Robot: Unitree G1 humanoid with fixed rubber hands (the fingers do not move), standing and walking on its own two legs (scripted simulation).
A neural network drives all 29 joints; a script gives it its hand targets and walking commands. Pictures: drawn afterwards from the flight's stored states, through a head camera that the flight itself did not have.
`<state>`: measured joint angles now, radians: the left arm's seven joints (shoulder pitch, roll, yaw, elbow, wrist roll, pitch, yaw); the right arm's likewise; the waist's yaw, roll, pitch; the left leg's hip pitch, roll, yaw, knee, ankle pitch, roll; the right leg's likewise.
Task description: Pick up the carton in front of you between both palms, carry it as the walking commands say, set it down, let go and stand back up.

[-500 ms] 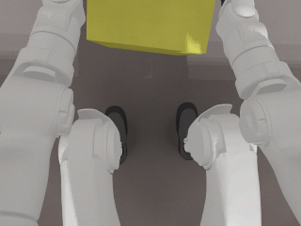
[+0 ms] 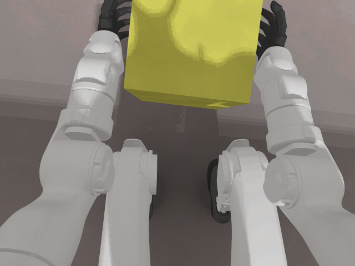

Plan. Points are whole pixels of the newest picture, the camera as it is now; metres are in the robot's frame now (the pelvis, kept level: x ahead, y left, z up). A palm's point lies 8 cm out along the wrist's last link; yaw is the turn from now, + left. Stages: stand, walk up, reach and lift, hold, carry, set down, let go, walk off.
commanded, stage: reach and lift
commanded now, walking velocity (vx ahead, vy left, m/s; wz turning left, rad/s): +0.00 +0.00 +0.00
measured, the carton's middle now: (187, 56) +0.51 +0.01 -0.16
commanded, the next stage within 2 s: none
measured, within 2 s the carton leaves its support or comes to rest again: neither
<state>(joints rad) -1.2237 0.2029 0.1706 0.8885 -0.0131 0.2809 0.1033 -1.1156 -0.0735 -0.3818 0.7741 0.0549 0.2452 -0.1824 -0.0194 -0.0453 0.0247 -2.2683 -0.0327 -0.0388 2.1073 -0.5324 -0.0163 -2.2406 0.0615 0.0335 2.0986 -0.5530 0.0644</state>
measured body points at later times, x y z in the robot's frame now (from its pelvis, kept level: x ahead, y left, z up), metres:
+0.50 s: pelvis +0.02 -0.01 +0.13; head +0.25 +0.02 +0.51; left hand +0.49 +0.16 +0.07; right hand +0.49 -0.14 +0.07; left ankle +0.12 +0.12 -0.36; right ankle +0.12 -0.13 -0.36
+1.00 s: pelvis +0.06 +0.00 +0.27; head +0.18 +0.01 +0.70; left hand +0.44 +0.16 +0.23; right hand +0.45 -0.14 +0.23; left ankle +0.12 +0.12 -0.36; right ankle +0.12 -0.13 -0.36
